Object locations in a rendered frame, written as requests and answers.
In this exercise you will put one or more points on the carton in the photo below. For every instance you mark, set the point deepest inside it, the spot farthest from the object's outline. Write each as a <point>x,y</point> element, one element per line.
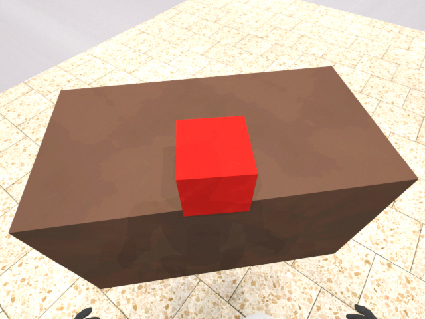
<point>215,167</point>

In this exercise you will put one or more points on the pedestal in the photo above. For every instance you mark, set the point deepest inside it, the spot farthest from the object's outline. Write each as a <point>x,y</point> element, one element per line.
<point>102,200</point>

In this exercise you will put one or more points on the right robot hand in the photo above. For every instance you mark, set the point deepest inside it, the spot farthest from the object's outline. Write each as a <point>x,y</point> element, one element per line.
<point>362,310</point>

